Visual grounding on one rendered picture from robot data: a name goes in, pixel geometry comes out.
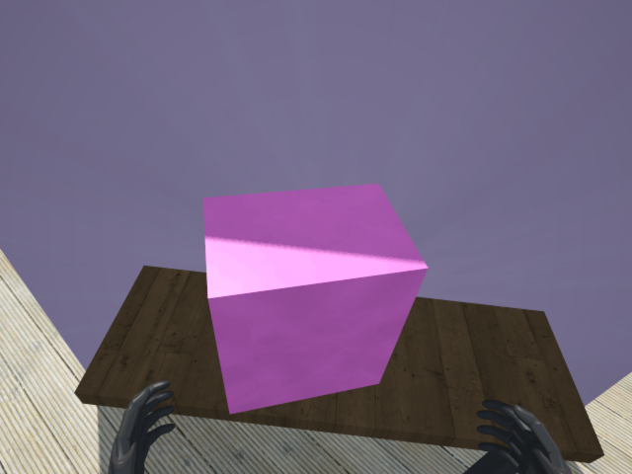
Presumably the right robot hand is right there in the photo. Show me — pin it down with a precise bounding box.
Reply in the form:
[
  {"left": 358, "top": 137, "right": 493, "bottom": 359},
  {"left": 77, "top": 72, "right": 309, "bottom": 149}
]
[{"left": 476, "top": 400, "right": 572, "bottom": 474}]

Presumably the table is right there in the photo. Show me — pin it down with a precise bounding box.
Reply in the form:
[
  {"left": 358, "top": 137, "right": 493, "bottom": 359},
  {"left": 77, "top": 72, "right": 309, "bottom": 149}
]
[{"left": 74, "top": 266, "right": 604, "bottom": 474}]

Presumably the left robot hand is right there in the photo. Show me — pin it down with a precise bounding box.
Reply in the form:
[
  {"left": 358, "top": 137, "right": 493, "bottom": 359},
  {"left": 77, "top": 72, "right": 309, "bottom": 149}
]
[{"left": 108, "top": 380, "right": 175, "bottom": 474}]

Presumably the carton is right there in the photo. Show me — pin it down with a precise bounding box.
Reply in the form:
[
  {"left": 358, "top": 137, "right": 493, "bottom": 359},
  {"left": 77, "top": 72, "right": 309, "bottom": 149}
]
[{"left": 203, "top": 184, "right": 428, "bottom": 414}]

